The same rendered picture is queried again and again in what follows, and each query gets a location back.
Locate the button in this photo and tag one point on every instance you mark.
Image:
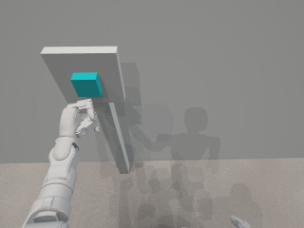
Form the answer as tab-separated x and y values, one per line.
87	84

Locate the robot left hand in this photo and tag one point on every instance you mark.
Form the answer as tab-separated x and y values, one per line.
75	126

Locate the panel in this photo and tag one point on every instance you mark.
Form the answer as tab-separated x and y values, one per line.
62	62

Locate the robot left forearm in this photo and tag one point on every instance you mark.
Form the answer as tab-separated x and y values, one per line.
53	203

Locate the robot right hand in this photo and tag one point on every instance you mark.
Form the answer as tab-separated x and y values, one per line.
239	223

